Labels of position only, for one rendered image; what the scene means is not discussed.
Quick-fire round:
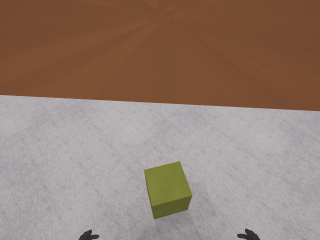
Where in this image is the right robot hand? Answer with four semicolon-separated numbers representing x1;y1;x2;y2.
237;229;260;240

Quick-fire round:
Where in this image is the carton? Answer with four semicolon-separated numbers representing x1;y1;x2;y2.
144;161;192;219

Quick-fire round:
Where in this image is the left robot hand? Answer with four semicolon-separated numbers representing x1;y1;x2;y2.
79;229;99;240

